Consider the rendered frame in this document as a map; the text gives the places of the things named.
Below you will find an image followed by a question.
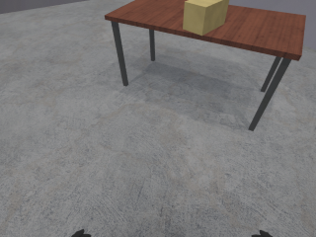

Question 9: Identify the carton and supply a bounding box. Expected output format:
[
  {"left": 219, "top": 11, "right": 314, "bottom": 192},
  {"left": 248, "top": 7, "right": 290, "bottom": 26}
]
[{"left": 183, "top": 0, "right": 230, "bottom": 36}]

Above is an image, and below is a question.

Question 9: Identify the table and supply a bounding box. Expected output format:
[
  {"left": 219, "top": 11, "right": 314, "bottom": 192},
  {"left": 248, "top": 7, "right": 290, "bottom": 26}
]
[{"left": 105, "top": 0, "right": 306, "bottom": 131}]

